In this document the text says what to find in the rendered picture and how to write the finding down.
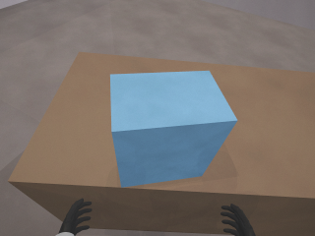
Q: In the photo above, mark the robot left hand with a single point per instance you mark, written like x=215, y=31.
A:
x=71, y=220

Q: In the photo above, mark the pedestal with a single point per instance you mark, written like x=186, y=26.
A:
x=265, y=166

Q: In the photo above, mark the robot right hand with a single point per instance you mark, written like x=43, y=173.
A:
x=240, y=223

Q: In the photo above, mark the carton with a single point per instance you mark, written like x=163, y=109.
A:
x=166, y=126

